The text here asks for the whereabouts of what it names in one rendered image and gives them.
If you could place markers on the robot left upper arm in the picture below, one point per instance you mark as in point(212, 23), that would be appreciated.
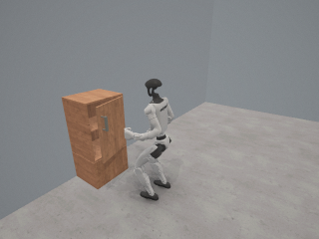
point(150, 112)

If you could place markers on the handle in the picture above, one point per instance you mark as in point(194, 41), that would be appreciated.
point(106, 123)

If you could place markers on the cupboard door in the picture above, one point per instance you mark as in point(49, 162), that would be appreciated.
point(113, 140)

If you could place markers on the robot left forearm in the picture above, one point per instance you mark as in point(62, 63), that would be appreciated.
point(145, 136)

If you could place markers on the right robot shin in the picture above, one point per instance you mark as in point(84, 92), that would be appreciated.
point(158, 171)

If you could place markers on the robot right upper arm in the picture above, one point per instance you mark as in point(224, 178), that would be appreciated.
point(170, 114)

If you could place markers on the right robot foot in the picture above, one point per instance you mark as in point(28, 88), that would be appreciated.
point(159, 183)

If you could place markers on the left robot hand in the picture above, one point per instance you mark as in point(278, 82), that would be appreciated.
point(128, 133)

